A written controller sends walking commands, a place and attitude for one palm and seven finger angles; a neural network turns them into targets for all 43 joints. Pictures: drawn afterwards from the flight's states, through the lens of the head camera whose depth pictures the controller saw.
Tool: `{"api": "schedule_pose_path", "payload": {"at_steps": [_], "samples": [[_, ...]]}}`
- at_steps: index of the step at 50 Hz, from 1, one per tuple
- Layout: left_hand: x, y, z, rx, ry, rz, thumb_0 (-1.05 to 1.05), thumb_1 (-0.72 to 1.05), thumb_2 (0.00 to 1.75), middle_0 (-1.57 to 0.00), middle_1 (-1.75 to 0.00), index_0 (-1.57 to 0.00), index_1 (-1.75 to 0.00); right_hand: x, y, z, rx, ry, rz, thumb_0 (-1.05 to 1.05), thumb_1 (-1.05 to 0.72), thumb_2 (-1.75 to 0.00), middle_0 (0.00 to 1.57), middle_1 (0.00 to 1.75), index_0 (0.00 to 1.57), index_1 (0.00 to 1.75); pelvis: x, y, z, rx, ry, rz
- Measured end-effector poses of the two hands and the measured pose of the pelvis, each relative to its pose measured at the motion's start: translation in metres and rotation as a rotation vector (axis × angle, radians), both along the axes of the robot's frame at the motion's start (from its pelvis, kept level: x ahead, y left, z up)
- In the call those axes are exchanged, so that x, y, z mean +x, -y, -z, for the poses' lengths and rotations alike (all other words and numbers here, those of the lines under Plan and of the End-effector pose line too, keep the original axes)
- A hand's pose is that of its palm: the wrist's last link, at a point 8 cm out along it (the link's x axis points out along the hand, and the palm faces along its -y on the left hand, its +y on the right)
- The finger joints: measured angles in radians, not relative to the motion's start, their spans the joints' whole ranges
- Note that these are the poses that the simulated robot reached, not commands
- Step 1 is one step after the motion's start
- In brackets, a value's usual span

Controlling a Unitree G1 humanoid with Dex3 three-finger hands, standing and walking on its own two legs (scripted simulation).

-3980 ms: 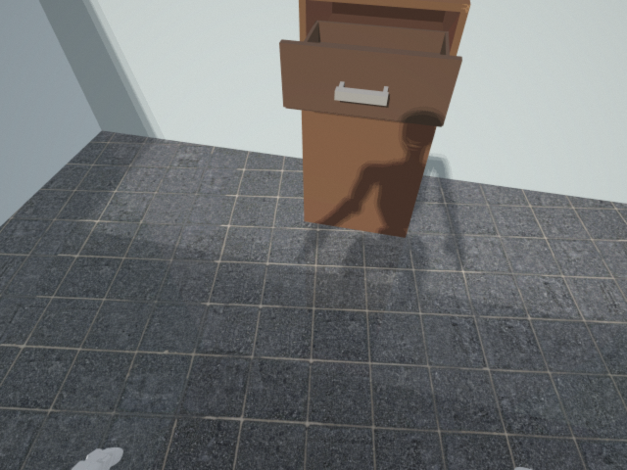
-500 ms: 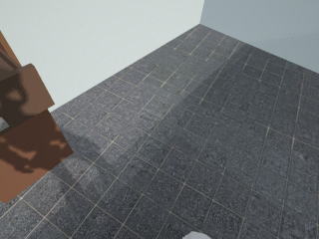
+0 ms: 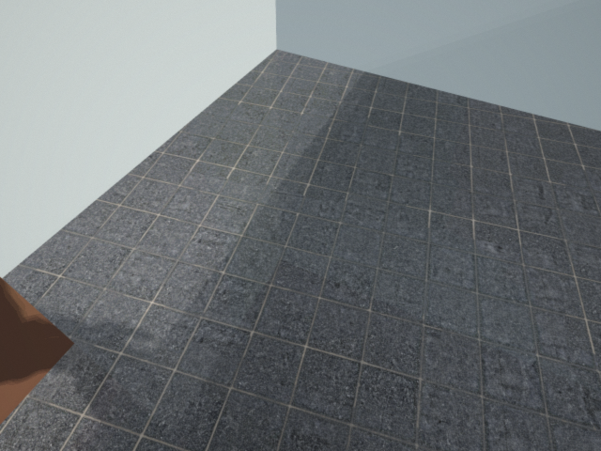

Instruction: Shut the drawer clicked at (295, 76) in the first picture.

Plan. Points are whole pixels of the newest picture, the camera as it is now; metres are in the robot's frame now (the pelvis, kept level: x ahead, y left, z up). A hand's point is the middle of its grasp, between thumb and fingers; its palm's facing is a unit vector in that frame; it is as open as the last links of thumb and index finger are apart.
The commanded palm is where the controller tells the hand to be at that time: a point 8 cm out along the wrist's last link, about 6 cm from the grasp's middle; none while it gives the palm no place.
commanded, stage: walk to a spot facing it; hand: left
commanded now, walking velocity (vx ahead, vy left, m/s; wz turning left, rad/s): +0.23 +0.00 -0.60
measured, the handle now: out of the picture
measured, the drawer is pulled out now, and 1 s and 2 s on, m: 0.28 0.28 0.28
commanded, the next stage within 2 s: turn to face it in 0.40 s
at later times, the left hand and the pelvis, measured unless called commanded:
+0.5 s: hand (241, 366) +0.28 +0.13 -0.17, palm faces -0.37 -0.91 -0.16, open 7.4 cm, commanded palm none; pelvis +0.09 +0.00 -0.01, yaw -20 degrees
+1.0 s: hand (216, 374) +0.27 +0.17 -0.19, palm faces -0.11 -0.98 -0.16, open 7.4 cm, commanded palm none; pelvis +0.15 +0.01 -0.02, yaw -9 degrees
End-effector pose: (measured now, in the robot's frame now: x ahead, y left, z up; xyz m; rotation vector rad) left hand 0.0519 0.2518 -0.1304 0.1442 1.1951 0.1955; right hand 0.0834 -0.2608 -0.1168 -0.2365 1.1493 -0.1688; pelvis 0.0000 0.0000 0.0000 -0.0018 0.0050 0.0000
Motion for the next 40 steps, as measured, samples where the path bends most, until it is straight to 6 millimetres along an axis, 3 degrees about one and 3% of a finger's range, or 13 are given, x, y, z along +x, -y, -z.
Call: {"api": "schedule_pose_path", "payload": {"at_steps": [3,6,10,14,19,24,27,31,35,40], "samples": [[0.001,-0.014,0.013,-0.02,-0.036,0.015,0.01,0.9,0.9,-0.2,-0.3,-0.2,-0.3,0.005,-0.013,-0.004,-0.022,0.052,0.02,0.0,-0.91,-0.9,0.2,0.3,0.2,0.3,0.007,-0.014,0.006,-0.013,-0.006,0.043],[0.013,-0.024,0.018,-0.036,-0.082,0.056,0.01,0.9,0.9,-0.2,-0.3,-0.2,-0.3,-0.006,-0.026,-0.008,-0.032,0.061,0.059,0.0,-0.91,-0.9,0.2,0.3,0.2,0.3,0.015,-0.024,0.004,-0.02,0.0,0.083],[0.046,-0.029,0.011,-0.052,-0.084,0.123,0.01,0.9,0.9,-0.2,-0.3,-0.2,-0.3,-0.035,-0.043,-0.012,-0.017,-0.016,0.137,0.0,-0.91,-0.9,0.2,0.3,0.2,0.3,0.031,-0.029,-0.006,-0.034,0.001,0.135],[0.089,-0.021,0.008,-0.054,-0.07,0.188,0.01,0.91,0.9,-0.2,-0.3,-0.19,-0.3,-0.067,-0.057,-0.01,0.008,-0.118,0.231,0.0,-0.91,-0.9,0.2,0.3,0.2,0.3,0.048,-0.03,-0.01,-0.046,0.001,0.187],[0.152,0.01,0.011,-0.063,-0.054,0.302,0.01,0.91,0.9,-0.19,-0.3,-0.19,-0.3,-0.106,-0.072,-0.001,0.053,-0.249,0.363,0.0,-0.91,-0.9,0.2,0.3,0.2,0.3,0.068,-0.022,-0.006,-0.044,0.004,0.257],[0.224,0.063,0.016,-0.06,0.001,0.444,0.01,0.91,0.9,-0.19,-0.3,-0.19,-0.3,-0.136,-0.077,0.014,0.111,-0.358,0.502,0.0,-0.91,-0.9,0.2,0.3,0.2,0.3,0.088,-0.005,0.007,-0.024,0.003,0.33],[0.265,0.096,0.02,-0.048,0.092,0.509,0.01,0.91,0.9,-0.19,-0.3,-0.19,-0.3,-0.143,-0.07,0.032,0.149,-0.399,0.56,0.0,-0.91,-0.9,0.2,0.3,0.2,0.3,0.102,0.013,0.023,-0.003,0.005,0.353],[0.285,0.119,0.012,-0.034,0.154,0.527,0.0,0.91,0.9,-0.2,-0.3,-0.2,-0.3,-0.121,-0.051,0.044,0.146,-0.379,0.568,0.0,-0.91,-0.9,0.2,0.3,0.2,0.3,0.11,0.02,0.024,-0.017,0.023,0.361],[0.284,0.125,0.002,-0.031,0.14,0.515,0.0,0.9,0.9,-0.2,-0.3,-0.2,-0.3,-0.075,-0.034,0.041,0.135,-0.269,0.531,0.0,-0.91,-0.9,0.2,0.3,0.2,0.3,0.122,0.024,0.014,-0.02,0.022,0.34],[0.275,0.119,0.002,-0.073,0.137,0.433,0.0,0.9,0.9,-0.2,-0.3,-0.2,-0.3,-0.022,-0.029,0.033,0.136,-0.189,0.445,0.0,-0.91,-0.9,0.19,0.3,0.2,0.3,0.134,0.021,0.008,-0.026,0.02,0.279]]}}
